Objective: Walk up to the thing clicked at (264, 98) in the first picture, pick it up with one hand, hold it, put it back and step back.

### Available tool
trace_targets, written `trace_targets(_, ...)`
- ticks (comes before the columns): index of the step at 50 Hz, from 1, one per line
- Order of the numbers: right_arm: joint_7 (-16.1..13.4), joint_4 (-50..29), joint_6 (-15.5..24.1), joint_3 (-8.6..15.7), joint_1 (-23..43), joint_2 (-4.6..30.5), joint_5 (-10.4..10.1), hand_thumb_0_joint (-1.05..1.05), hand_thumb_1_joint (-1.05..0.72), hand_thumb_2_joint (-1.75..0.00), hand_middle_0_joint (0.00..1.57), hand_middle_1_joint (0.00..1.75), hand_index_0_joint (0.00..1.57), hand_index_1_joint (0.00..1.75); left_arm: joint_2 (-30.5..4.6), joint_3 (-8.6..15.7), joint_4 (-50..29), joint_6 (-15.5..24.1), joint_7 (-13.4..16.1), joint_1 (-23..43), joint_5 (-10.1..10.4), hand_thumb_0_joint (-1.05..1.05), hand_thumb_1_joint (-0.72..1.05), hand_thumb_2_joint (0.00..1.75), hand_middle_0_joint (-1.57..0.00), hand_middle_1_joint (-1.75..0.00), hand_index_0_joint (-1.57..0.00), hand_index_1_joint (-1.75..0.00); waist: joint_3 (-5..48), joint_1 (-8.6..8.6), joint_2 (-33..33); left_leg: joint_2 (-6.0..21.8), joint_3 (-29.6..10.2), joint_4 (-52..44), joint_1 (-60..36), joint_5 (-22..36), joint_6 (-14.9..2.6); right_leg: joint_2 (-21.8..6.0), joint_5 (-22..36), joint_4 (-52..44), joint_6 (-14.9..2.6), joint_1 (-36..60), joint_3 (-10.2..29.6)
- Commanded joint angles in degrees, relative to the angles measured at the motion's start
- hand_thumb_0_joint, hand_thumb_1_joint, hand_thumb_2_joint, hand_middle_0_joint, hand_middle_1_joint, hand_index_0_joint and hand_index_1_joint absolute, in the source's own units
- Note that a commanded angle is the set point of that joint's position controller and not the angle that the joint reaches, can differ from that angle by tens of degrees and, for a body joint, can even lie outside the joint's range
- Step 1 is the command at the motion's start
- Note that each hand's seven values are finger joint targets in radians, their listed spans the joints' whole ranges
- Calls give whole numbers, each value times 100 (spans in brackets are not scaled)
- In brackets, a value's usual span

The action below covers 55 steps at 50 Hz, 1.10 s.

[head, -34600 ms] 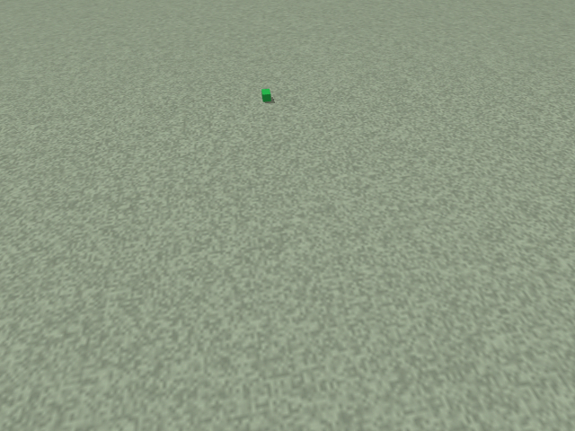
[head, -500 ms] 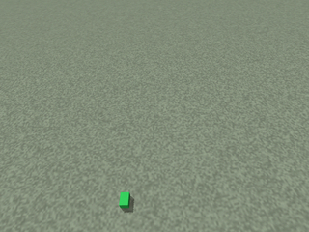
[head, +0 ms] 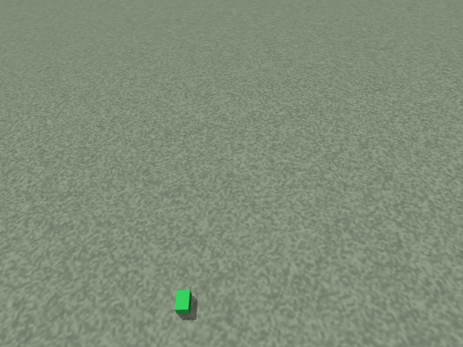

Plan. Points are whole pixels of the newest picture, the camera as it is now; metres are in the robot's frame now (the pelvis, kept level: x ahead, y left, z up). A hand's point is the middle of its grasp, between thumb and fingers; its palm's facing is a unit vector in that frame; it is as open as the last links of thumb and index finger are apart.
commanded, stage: stand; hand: left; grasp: from above
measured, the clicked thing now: (183, 301) +0.46 +0.25 -0.75
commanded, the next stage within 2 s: step back in 0.58 s
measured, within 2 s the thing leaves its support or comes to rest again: neither
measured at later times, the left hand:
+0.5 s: hand out of the picture +0.07 +0.25 -0.15, palm faces +0.00 -0.94 -0.34, open 7.4 cm
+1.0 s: hand out of the picture +0.09 +0.30 -0.17, palm faces -0.04 -0.93 -0.37, open 7.4 cm
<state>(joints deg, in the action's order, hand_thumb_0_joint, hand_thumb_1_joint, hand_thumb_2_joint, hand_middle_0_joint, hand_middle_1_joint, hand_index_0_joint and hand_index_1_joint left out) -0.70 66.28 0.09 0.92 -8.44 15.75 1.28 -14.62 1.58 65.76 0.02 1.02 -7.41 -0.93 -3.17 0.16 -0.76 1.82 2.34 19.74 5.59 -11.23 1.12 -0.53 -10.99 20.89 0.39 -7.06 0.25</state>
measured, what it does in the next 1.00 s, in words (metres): lifts its right foot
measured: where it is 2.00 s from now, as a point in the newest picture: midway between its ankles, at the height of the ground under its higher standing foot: outside the picture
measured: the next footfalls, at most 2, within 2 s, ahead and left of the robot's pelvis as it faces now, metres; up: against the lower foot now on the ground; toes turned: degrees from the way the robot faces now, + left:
right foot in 1.26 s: -0.10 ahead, -0.11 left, +0.00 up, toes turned -2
left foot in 1.60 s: -0.18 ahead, +0.12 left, +0.00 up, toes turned -3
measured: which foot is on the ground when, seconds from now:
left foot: down 0.00-1.00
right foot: down 0.00-0.88, up 0.90-1.00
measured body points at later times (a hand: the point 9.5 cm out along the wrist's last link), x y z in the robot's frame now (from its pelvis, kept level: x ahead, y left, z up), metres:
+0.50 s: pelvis +0.00 +0.00 +0.00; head +0.01 -0.01 +0.45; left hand +0.07 +0.30 -0.13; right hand +0.07 -0.29 -0.14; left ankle +0.00 +0.13 -0.75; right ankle +0.01 -0.12 -0.75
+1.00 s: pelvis -0.06 +0.03 -0.02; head +0.01 +0.06 +0.43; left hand +0.10 +0.35 -0.15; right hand +0.01 -0.29 -0.13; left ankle -0.03 +0.13 -0.75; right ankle -0.06 -0.12 -0.68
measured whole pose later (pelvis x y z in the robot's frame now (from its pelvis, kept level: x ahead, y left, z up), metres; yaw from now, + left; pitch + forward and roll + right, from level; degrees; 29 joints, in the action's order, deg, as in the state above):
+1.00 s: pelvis -0.06 +0.03 -0.02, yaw -1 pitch -1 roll -2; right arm 0.3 54.4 -1.3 2.7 -7.5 21.0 1.5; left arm -23.9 3.7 51.6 -3.6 1.3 -1.0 0.0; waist -11.0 1.3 2.2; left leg 0.1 0.3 34.8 17.2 -16.2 -2.2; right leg 6.4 -29.7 62.7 -1.2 -27.3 9.2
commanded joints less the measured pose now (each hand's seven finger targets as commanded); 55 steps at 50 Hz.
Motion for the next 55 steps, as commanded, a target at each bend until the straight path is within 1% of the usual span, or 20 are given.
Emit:
trace_targets(1,-59,-363,104,224,100,1066,-9,0,-90,-90,20,30,20,30,-1220,196,-380,147,68,173,-23,0,90,90,-20,-30,-20,-30,264,31,160,526,-466,-310,-19,510,-172,-583,723,-406,-111,-107,464)
trace_targets(3,-55,-414,117,251,208,1166,-8,0,-90,-90,20,30,20,30,-1251,196,-397,155,64,159,-29,0,90,90,-20,-30,-20,-30,248,8,84,540,-491,-328,-40,362,-196,-601,563,-446,-119,-133,489)
trace_targets(6,-52,-435,146,244,166,1197,-13,0,-90,-90,20,30,20,30,-1335,217,-461,179,52,238,6,0,90,90,-20,-30,-20,-30,409,23,57,576,-485,-336,-99,650,-205,-631,921,-361,-137,8,498)
trace_targets(8,-43,-462,156,246,274,1267,-7,0,-90,-90,20,30,20,30,-1310,192,-443,169,34,183,-14,0,90,90,-20,-30,-20,-30,247,-16,-9,588,-524,-400,-57,462,-208,-587,574,-428,-111,-132,463)
trace_targets(20,1,-450,143,213,318,1390,-18,0,-90,-90,20,30,20,30,-1503,150,-454,172,-15,261,9,0,90,90,-20,-30,-20,-30,217,-6,156,580,-515,-448,-87,249,-193,-626,294,-575,-130,-200,545)
trace_targets(28,7,-433,157,196,328,1461,-32,0,-90,-90,20,30,20,30,-1584,130,-479,197,-20,334,33,0,90,90,-20,-30,-20,-30,449,14,99,617,-499,-428,-201,735,-180,-651,955,-453,-139,6,508)
trace_targets(29,19,-584,65,293,550,1790,-104,0,-90,-90,20,30,20,30,-2064,362,-635,124,-8,306,146,0,90,90,-20,-30,-20,-30,-136,-13,246,554,-589,169,230,1546,-276,-588,2052,-47,-180,-450,633)
trace_targets(32,23,-789,-17,312,350,1674,-189,0,-90,-90,20,30,20,30,-2051,410,-899,78,22,189,168,0,90,90,-20,-30,-20,-30,623,37,354,404,-344,932,89,1732,-312,-782,2635,219,-493,-237,722)
trace_targets(36,41,-1015,-152,374,256,1621,-157,0,-90,-90,20,30,20,30,-2208,460,-1306,-28,25,461,75,0,90,90,-20,-30,-20,-30,798,66,705,-98,-182,1844,391,383,-283,-1302,2309,127,-1047,-577,1226)
trace_targets(39,78,-1108,-212,437,-143,1587,-117,0,-90,-90,20,30,20,30,-2297,486,-1604,-98,15,826,-21,0,90,90,-20,-30,-20,-30,803,185,1232,-302,-300,2501,441,-1109,-362,-1610,2042,307,-1311,-1049,1345)
trace_targets(40,93,-1130,-203,444,-296,1560,-124,0,-90,-90,20,30,20,30,-2237,480,-1698,-120,8,920,-34,0,90,90,-20,-30,-20,-30,778,259,1207,-256,-317,2203,477,-1038,-387,-1512,1855,481,-1219,-1020,1199)
trace_targets(41,97,-1155,-174,480,-345,1651,-109,0,-90,-90,20,30,20,30,-2178,461,-1751,-148,2,916,-17,0,90,90,-20,-30,-20,-30,734,248,942,-131,-411,1887,384,-60,-417,-1270,1637,822,-1041,-1126,1005)
trace_targets(42,80,-1214,-136,523,-313,1815,-63,0,-90,-90,20,30,20,30,-2015,422,-1786,-186,-4,830,25,0,90,90,-20,-30,-20,-30,643,250,333,362,-836,1048,542,1109,-583,-716,1057,1508,-707,-1090,643)
trace_targets(43,73,-1324,-80,597,-165,2162,4,0,-90,-90,20,30,20,30,-1743,364,-1843,-225,9,721,81,0,90,90,-20,-30,-20,-30,545,164,-573,1171,-1803,318,491,2144,-910,149,-51,2419,-354,-1445,298)
trace_targets(44,65,-1404,-35,673,-144,2514,37,0,-90,-90,20,30,20,30,-1668,380,-1884,-249,67,701,54,0,90,90,-20,-30,-20,-30,521,211,-1189,1806,-2549,153,292,3189,-1379,682,-2283,3338,-254,-1914,526)
trace_targets(45,39,-1474,-14,720,-187,2567,55,0,-90,-90,20,30,20,30,-1726,395,-1831,-276,110,643,12,0,90,90,-20,-30,-20,-30,651,273,-1094,2023,-2868,83,431,3061,-1580,718,-2574,4107,-234,-1899,1011)
trace_targets(46,-4,-1594,-6,678,38,2398,27,0,-90,-90,20,30,20,30,-1816,412,-1773,-291,123,531,16,0,90,90,-20,-30,-20,-30,640,194,-754,1903,-2523,168,397,3050,-1568,679,-2433,4585,-251,-1990,1199)
trace_targets(48,-78,-1746,19,595,378,2099,41,0,-90,-90,20,30,20,30,-1808,401,-1715,-288,96,211,98,0,90,90,-20,-30,-20,-30,595,-75,-573,1347,-1644,648,154,3312,-1316,626,-1963,4966,-195,-2274,1220)
trace_targets(49,-100,-1833,32,565,354,2063,24,0,-90,-90,20,30,20,30,-1820,426,-1742,-287,82,86,88,0,90,90,-20,-30,-20,-30,626,-110,-663,1297,-1546,741,107,3256,-1340,613,-1809,5054,-145,-2260,1133)
trace_targets(55,-130,-1937,14,614,-207,2098,33,0,-90,-90,20,30,20,30,-1797,512,-2065,-245,33,210,10,0,90,90,-20,-30,-20,-30,594,237,-656,1415,-1505,826,-346,2953,-1580,430,-1975,3847,132,-2123,769)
